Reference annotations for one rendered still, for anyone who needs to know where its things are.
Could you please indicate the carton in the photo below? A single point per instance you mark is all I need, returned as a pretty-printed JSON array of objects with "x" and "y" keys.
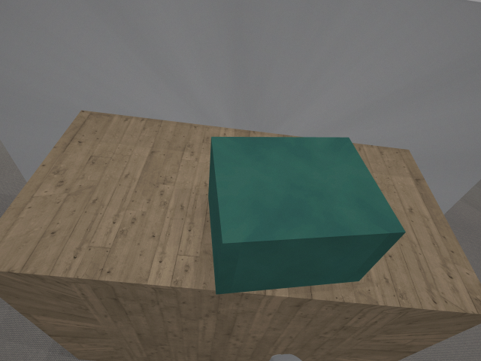
[{"x": 294, "y": 212}]

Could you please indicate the pedestal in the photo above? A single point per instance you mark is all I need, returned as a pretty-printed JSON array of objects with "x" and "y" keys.
[{"x": 108, "y": 250}]

